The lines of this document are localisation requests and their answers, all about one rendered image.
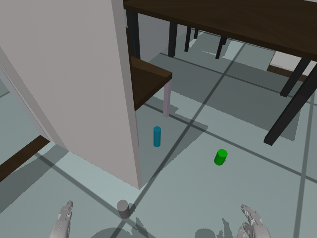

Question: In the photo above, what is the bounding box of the right robot hand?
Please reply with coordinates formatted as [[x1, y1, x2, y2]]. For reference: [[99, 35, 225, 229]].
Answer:
[[234, 204, 271, 238]]

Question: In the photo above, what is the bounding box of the left robot hand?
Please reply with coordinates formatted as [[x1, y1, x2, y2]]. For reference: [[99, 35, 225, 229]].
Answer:
[[49, 200, 73, 238]]

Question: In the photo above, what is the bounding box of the table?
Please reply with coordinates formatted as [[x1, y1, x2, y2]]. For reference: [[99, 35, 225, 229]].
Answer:
[[123, 0, 317, 146]]

